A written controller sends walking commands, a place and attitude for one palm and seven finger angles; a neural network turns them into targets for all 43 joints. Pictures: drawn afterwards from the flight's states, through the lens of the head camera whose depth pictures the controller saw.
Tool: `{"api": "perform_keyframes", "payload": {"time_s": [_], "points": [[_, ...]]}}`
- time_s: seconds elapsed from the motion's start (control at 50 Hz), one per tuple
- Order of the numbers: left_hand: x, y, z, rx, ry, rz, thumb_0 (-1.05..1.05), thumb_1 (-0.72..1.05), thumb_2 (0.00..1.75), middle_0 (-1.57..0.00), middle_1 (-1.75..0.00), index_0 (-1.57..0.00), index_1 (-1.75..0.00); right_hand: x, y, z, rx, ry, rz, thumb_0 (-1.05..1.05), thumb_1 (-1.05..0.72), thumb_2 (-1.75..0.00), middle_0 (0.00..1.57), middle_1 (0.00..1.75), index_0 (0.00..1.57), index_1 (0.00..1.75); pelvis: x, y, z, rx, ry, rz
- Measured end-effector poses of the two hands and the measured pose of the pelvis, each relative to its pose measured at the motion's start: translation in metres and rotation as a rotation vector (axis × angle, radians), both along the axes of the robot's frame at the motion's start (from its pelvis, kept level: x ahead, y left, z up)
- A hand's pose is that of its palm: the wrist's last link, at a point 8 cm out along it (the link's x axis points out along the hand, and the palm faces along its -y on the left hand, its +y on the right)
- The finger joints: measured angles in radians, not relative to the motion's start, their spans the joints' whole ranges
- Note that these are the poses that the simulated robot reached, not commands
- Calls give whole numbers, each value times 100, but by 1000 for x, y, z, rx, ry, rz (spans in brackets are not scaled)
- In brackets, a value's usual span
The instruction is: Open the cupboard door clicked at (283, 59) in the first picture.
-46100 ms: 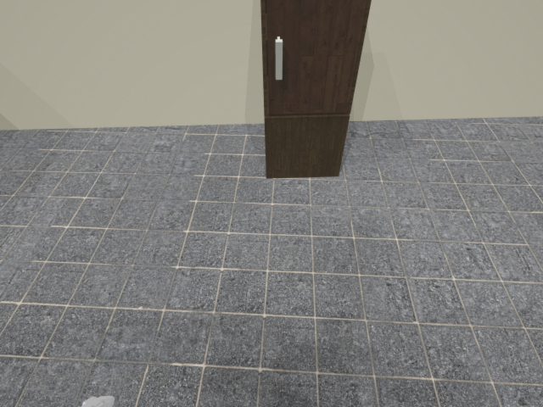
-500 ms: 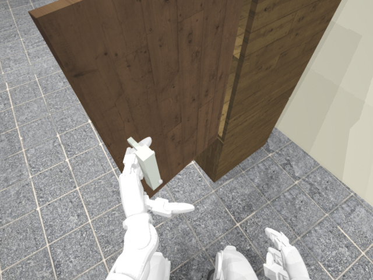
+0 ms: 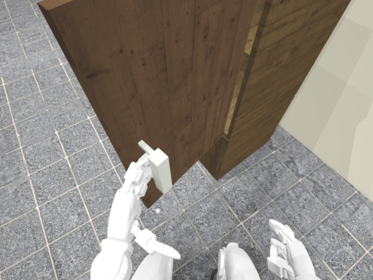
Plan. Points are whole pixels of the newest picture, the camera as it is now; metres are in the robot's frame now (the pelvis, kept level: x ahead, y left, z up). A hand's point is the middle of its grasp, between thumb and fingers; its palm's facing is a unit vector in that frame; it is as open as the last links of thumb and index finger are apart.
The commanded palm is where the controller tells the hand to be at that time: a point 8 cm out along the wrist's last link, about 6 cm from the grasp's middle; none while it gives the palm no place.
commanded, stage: slide the hand sideways off the handle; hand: left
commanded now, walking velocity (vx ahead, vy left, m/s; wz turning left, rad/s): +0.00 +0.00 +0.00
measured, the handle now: (154, 167) +0.34 +0.09 +0.03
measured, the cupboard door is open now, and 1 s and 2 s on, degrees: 99 99 99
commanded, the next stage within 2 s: draw the hand back to the body in 0.66 s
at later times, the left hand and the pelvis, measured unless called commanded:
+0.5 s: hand (126, 233) +0.21 +0.12 +0.03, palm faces -0.04 -1.00 -0.02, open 16.1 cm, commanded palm +0.17 +0.19 +0.04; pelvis +0.01 -0.01 -0.01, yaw +0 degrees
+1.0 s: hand (99, 236) +0.19 +0.15 +0.08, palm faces -0.05 -1.00 -0.05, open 16.3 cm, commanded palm +0.16 +0.21 +0.09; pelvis +0.00 -0.01 +0.01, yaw +0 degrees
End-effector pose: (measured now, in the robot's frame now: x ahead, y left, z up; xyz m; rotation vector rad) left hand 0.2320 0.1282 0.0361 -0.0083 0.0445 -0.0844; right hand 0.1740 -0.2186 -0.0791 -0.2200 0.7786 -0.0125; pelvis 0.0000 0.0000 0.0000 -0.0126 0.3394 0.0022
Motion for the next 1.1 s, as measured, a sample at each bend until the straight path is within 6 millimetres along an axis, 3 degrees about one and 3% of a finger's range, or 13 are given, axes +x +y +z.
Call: {"api": "perform_keyframes", "payload": {"time_s": [0.38,0.58,0.8,0.92,1.1], "points": [[-34,32,2,20,34,17,-1,-50,30,-16,-31,-19,-32,27,-4,-2,-12,-57,-4,1,-90,-90,20,30,20,30,10,-8,-9,-10,25,8],[-51,60,-2,32,37,53,-1,-50,30,-16,-31,-18,-31,28,-17,-4,-43,-79,-23,1,-90,-90,20,30,20,30,5,-14,-16,-18,24,13],[-56,66,-2,17,33,18,-1,-50,30,-15,-30,-16,-30,19,-19,-3,-56,-104,-41,1,-90,-90,20,30,20,30,-3,-12,-20,-25,18,13],[-55,72,25,45,7,13,-1,-50,30,-15,-30,-16,-30,10,-12,5,-33,-93,-65,1,-90,-90,20,30,20,30,-3,-9,-10,-29,-15,11],[-61,88,68,68,21,50,-1,-50,30,-15,-30,-16,-30,2,-3,41,-12,-111,-82,1,-90,-90,20,30,20,30,5,-4,23,-29,-77,15]]}}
